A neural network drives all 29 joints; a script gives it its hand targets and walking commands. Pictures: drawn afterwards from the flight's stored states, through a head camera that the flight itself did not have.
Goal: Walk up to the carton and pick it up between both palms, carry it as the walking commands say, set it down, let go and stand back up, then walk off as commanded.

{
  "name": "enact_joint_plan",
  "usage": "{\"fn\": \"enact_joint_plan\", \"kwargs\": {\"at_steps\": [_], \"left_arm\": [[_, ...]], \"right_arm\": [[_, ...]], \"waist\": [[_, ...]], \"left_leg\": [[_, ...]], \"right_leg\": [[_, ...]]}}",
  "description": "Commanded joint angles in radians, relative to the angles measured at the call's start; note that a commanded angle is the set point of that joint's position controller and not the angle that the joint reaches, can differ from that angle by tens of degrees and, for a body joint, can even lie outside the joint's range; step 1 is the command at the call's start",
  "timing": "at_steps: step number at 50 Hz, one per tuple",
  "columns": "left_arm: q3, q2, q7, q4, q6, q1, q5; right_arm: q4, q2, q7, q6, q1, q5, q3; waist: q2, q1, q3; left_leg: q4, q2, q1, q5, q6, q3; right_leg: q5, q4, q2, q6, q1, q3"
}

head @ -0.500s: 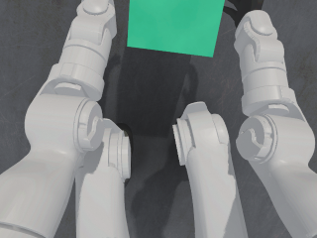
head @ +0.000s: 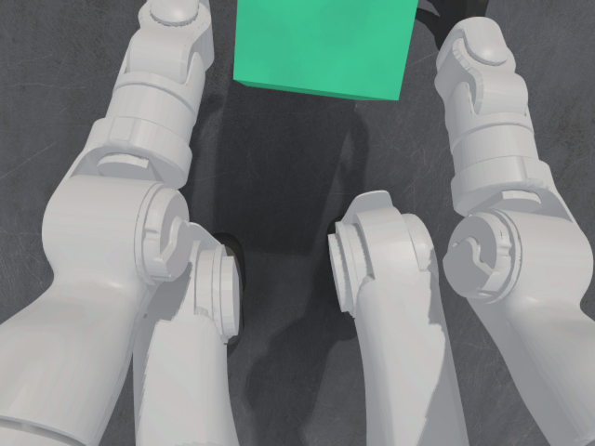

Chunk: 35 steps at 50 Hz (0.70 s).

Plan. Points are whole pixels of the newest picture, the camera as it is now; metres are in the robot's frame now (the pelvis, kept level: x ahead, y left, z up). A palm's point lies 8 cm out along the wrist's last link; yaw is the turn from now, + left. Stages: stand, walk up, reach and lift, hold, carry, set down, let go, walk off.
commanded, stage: set down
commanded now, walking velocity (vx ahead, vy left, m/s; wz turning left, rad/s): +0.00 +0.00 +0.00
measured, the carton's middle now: (318, 11) +0.53 -0.09 -0.26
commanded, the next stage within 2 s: let go in 1.98 s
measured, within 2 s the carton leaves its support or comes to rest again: neither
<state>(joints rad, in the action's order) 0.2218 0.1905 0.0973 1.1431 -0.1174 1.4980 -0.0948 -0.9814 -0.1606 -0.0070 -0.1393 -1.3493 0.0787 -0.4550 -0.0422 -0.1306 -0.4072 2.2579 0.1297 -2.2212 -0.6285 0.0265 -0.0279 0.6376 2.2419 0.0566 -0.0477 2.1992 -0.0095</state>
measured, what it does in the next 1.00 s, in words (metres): rises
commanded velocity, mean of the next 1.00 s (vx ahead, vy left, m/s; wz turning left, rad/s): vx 0.00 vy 0.00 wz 0.00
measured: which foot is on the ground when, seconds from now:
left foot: down 0.00-1.00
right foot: down 0.00-1.00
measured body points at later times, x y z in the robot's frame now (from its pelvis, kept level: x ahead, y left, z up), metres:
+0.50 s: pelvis -0.01 +0.00 +0.00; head +0.36 -0.02 +0.25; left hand +0.56 +0.08 -0.19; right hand +0.50 -0.25 -0.18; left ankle +0.10 +0.11 -0.33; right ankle +0.10 -0.12 -0.33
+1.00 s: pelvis -0.01 +0.00 +0.06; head +0.33 -0.03 +0.35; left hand +0.58 +0.08 -0.06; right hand +0.51 -0.26 -0.06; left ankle +0.10 +0.11 -0.33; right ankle +0.10 -0.12 -0.33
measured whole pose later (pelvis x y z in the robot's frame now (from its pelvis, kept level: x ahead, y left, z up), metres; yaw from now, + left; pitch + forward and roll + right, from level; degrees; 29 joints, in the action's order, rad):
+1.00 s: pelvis -0.01 +0.00 +0.06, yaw -2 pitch +41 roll -1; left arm 0.09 0.30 0.15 1.05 -0.15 1.41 0.09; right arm -0.95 -0.26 -0.10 -0.10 -1.27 -0.13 -0.28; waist -0.03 -0.12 -0.16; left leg 2.02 0.07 -2.16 -0.57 0.02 -0.02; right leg 0.53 1.99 0.05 -0.02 2.17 0.00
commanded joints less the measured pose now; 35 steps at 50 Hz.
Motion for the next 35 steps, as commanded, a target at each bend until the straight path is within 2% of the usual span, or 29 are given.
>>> {"fn": "enact_joint_plan", "kwargs": {"at_steps": [1, 4, 8, 9, 11, 16, 24, 31, 35], "left_arm": [[-0.142, -0.456, -0.127, -0.044, 0.026, 0.316, 0.024], [-0.119, -0.284, -0.087, -0.05, 0.038, 0.294, 0.028], [-0.1, 0.074, 0.001, -0.06, 0.056, 0.246, 0.059], [-0.109, 0.126, 0.017, -0.062, 0.057, 0.249, 0.076], [-0.149, 0.153, 0.027, -0.067, 0.059, 0.269, 0.119], [-0.226, 0.173, 0.023, -0.063, 0.07, 0.3, 0.2], [-0.23, 0.21, 0.011, -0.03, 0.069, 0.311, 0.233], [-0.226, 0.204, 0.038, -0.132, 0.051, 0.304, 0.237], [-0.212, 0.208, 0.06, -0.215, 0.029, 0.284, 0.233]], "right_arm": [[0.037, 0.4, 0.127, 0.036, -0.399, -0.031, 0.192], [0.02, 0.23, 0.077, 0.059, -0.348, -0.028, 0.144], [-0.021, -0.146, -0.031, 0.105, -0.245, -0.038, 0.059], [-0.029, -0.199, -0.054, 0.114, -0.24, -0.051, 0.059], [-0.045, -0.211, -0.071, 0.126, -0.25, -0.094, 0.099], [-0.085, -0.227, -0.072, 0.143, -0.276, -0.185, 0.165], [-0.123, -0.253, -0.059, 0.145, -0.298, -0.243, 0.197], [-0.012, -0.277, -0.088, 0.134, -0.275, -0.242, 0.18], [0.082, -0.283, -0.11, 0.112, -0.245, -0.242, 0.184]], "waist": [[-0.063, -0.051, 0.936], [-0.061, -0.055, 0.956], [-0.053, -0.07, 1.001], [-0.046, -0.076, 1.016], [-0.039, -0.084, 1.027], [-0.076, -0.081, 1.054], [-0.077, -0.057, 1.05], [-0.087, -0.075, 1.302], [-0.082, -0.071, 1.473]], "left_leg": [[-0.159, 0.031, 0.399, 0.319, -0.016, 0.034], [-0.161, 0.02, 0.417, 0.309, -0.006, 0.034], [-0.163, -0.004, 0.45, 0.293, 0.011, 0.031], [-0.162, -0.011, 0.455, 0.293, 0.012, 0.027], [-0.16, -0.025, 0.454, 0.293, 0.011, 0.018], [-0.158, -0.052, 0.466, 0.316, 0.008, 0.005], [-0.166, -0.071, 0.454, 0.277, -0.002, 0.004], [-0.179, -0.06, 0.614, 0.329, 0.003, 0.024], [-0.208, -0.047, 0.689, 0.348, 0.006, 0.049]], "right_leg": [[-0.427, -0.169, 0.039, 0.011, -0.387, 0.055], [-0.428, -0.174, 0.03, 0.005, -0.416, 0.054], [-0.433, -0.196, 0.01, -0.001, -0.467, 0.049], [-0.438, -0.203, 0.006, -0.003, -0.478, 0.047], [-0.447, -0.208, 0.002, -0.004, -0.482, 0.043], [-0.473, -0.205, -0.013, 0.002, -0.462, 0.03], [-0.434, -0.207, -0.031, 0.004, -0.447, 0.024], [-0.468, -0.232, -0.025, 0.002, -0.562, 0.057], [-0.485, -0.264, -0.014, 0.001, -0.646, 0.079]]}}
